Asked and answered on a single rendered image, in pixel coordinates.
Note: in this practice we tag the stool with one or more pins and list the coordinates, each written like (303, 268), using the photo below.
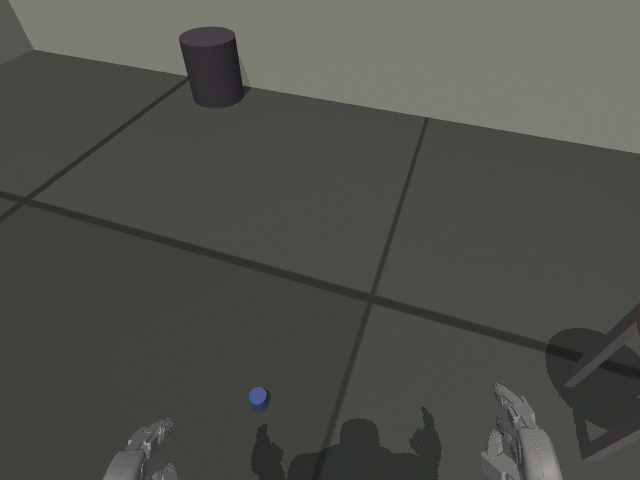
(629, 431)

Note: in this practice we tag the left robot hand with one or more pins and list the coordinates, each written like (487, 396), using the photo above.
(130, 464)

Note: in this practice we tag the right robot hand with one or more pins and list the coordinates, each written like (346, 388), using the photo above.
(530, 446)

